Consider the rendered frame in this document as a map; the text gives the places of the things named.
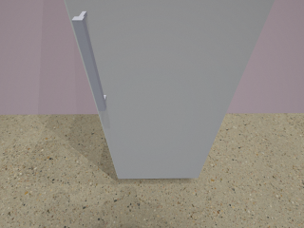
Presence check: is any handle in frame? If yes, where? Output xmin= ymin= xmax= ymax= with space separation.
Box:
xmin=71 ymin=11 xmax=106 ymax=111

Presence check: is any fridge door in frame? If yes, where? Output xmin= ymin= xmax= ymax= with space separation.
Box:
xmin=65 ymin=0 xmax=275 ymax=180

